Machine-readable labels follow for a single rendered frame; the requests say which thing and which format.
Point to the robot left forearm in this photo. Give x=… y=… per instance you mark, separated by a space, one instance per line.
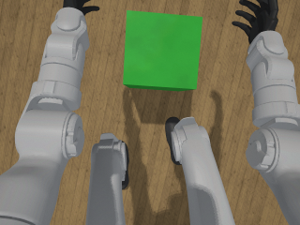
x=61 y=70

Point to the right robot hand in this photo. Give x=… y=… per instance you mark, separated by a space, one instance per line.
x=266 y=17

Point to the carton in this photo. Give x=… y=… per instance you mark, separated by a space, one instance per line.
x=162 y=51

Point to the left robot upper arm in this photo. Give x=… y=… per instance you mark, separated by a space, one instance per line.
x=46 y=141

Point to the robot right thigh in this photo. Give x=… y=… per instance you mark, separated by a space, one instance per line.
x=207 y=200

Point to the robot left foot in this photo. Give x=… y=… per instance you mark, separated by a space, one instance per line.
x=125 y=183

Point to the robot right forearm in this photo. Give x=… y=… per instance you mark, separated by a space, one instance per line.
x=273 y=84

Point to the left robot hand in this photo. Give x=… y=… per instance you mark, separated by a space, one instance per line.
x=78 y=4

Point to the right robot upper arm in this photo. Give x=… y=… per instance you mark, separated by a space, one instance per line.
x=275 y=153

